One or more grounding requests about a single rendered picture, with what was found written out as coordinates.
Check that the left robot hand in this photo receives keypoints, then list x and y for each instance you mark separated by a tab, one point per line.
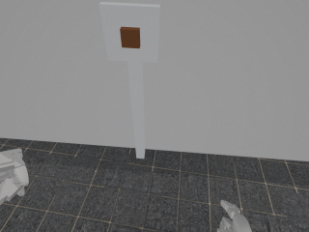
13	174

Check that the right robot hand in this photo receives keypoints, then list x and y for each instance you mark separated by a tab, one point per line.
239	223

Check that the button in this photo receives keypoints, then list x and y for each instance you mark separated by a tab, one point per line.
130	37

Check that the panel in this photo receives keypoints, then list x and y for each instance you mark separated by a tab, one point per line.
115	15

